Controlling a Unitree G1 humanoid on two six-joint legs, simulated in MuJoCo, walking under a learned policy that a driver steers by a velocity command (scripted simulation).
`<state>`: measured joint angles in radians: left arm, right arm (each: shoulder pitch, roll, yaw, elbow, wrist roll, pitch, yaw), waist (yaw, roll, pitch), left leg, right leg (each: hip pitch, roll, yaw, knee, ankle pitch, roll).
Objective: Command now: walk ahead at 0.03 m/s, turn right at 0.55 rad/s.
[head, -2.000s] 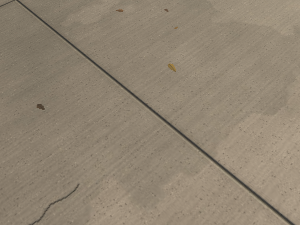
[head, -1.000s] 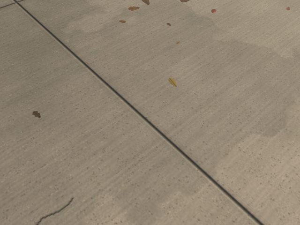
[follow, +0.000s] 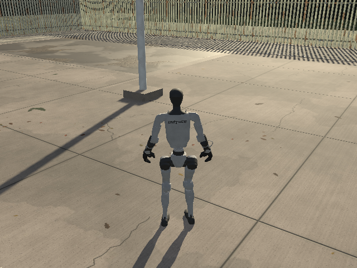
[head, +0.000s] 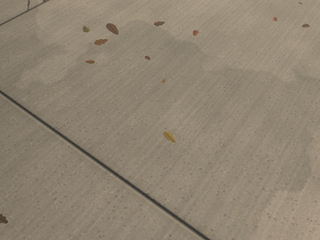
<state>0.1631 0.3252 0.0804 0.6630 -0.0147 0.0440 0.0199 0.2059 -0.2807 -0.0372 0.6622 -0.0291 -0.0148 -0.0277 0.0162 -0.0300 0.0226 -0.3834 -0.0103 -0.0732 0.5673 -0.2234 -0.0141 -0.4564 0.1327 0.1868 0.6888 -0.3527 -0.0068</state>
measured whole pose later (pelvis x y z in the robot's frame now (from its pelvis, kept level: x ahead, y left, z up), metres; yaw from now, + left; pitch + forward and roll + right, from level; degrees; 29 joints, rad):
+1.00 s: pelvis +0.04 -0.01 +0.02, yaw -32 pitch +1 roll -1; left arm 0.21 0.31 0.07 0.67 -0.01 0.00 0.01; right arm 0.32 -0.26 -0.06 0.73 0.00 -0.06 -0.01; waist -0.03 -0.04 -0.02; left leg -0.16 -0.02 -0.04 0.39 -0.25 0.03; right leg -0.52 0.05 0.10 1.02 -0.33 0.01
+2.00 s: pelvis +0.44 -0.17 +0.02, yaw -3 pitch +1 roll +0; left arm 0.12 0.32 0.05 0.68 0.02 -0.09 0.01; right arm 0.31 -0.29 -0.06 0.67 0.01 -0.05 0.01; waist -0.04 -0.03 0.06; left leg -0.21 -0.12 -0.08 0.36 -0.16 0.11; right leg -0.66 -0.11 0.09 0.97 -0.19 0.06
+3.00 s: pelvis +0.96 -0.08 +0.02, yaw +31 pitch +1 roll +0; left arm 0.15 0.32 0.04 0.72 0.01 -0.09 -0.01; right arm 0.30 -0.27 -0.05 0.68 0.00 -0.06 0.02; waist -0.03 -0.04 0.05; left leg -0.18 -0.11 -0.04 0.34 -0.17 0.10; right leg -0.64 -0.13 0.05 0.99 -0.20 0.05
